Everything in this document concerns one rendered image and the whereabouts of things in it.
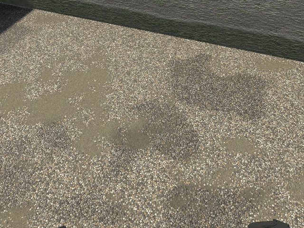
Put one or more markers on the robot right hand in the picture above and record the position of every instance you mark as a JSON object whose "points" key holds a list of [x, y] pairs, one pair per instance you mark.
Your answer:
{"points": [[269, 224]]}

